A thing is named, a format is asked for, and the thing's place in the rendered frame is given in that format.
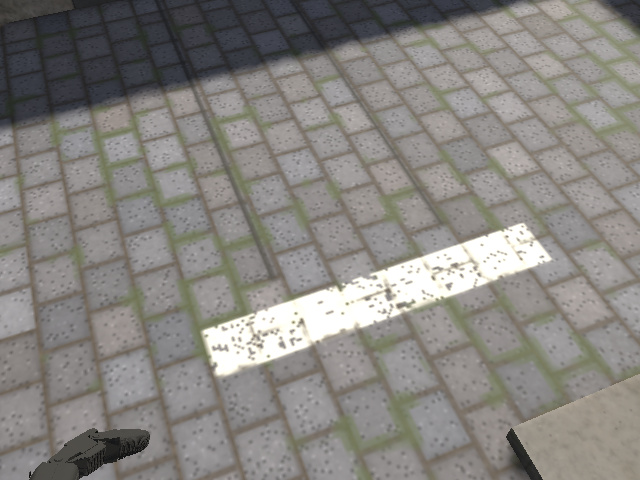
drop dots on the robot left hand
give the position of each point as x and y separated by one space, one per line
90 450

